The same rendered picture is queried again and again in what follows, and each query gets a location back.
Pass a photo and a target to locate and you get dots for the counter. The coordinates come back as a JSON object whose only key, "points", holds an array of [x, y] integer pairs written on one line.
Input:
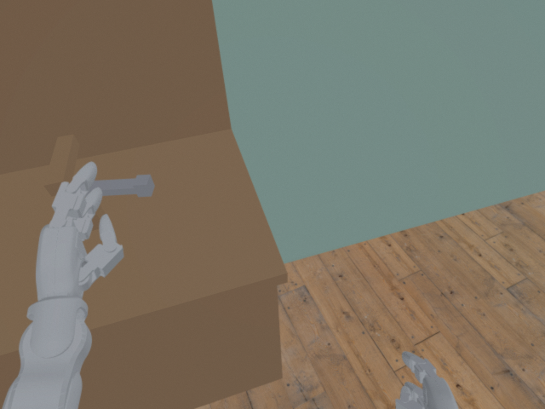
{"points": [[189, 316]]}

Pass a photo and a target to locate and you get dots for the robot left hand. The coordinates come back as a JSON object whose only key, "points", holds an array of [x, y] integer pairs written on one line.
{"points": [[61, 252]]}

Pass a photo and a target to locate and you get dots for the left robot forearm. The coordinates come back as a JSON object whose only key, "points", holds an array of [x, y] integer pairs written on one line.
{"points": [[52, 351]]}

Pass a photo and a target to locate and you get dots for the tap lever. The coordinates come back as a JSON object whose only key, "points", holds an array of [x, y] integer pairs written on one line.
{"points": [[142, 185]]}

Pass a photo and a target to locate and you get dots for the robot right hand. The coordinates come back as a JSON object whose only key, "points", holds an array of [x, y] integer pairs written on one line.
{"points": [[435, 392]]}

